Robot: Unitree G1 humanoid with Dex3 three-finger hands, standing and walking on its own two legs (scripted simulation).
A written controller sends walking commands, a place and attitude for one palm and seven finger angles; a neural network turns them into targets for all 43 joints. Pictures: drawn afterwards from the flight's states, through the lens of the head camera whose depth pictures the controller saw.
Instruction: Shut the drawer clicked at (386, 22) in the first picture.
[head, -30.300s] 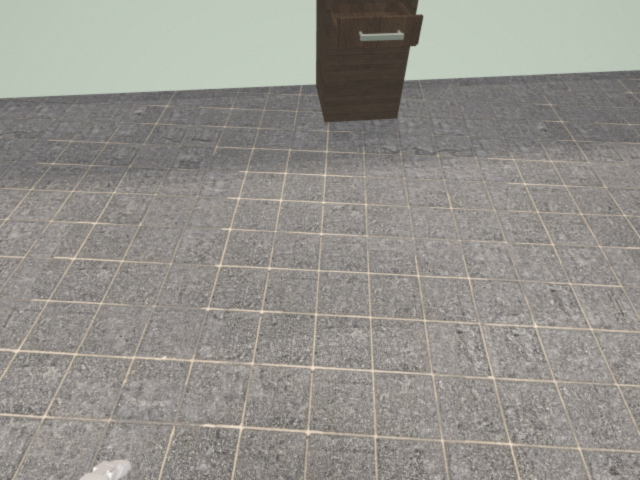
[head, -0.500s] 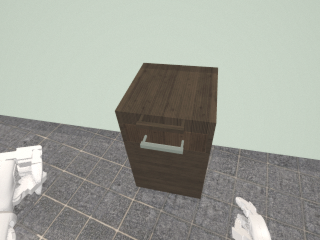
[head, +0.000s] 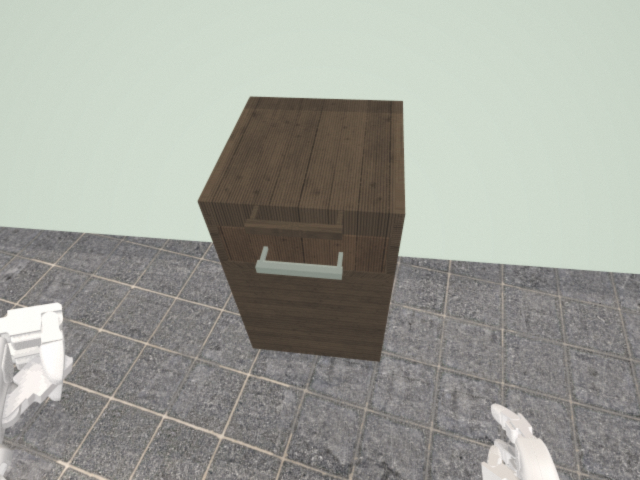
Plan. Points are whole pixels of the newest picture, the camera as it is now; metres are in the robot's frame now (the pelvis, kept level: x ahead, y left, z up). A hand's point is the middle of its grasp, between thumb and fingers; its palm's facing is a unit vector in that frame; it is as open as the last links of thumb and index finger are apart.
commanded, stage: step back with the hand held close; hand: left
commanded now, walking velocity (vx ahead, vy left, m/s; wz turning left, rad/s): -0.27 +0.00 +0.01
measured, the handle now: (300, 261) +0.60 +0.09 -0.22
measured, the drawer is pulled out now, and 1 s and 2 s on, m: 0.00 0.00 0.00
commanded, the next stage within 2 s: stop stepping back and stand still in 1.46 s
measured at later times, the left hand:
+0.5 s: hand (6, 433) +0.14 +0.26 +0.15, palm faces +0.37 -0.81 -0.46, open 3.3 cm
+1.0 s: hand out of the picture +0.11 +0.26 +0.16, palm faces +0.34 -0.78 -0.53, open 3.2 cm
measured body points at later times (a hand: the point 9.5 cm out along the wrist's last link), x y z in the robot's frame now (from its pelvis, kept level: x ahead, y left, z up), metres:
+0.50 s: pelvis -0.05 +0.02 -0.01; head -0.04 +0.02 +0.44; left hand +0.11 +0.30 +0.18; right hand +0.13 -0.22 -0.08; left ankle -0.01 +0.09 -0.74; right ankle +0.01 -0.11 -0.74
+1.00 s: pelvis -0.09 +0.02 -0.01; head -0.05 +0.04 +0.43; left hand +0.09 +0.30 +0.19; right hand +0.08 -0.23 -0.09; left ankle -0.01 +0.09 -0.74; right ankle -0.07 -0.11 -0.73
